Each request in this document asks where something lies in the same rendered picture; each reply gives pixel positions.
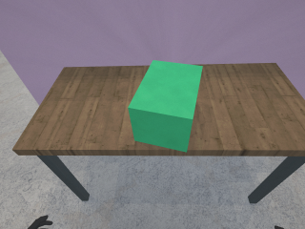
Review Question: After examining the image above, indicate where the left robot hand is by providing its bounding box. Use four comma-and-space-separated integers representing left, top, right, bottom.
28, 215, 53, 229

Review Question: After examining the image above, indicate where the table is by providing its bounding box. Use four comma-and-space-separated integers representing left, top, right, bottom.
12, 63, 305, 204

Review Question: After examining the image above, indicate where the carton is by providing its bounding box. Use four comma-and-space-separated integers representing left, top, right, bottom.
128, 60, 203, 153

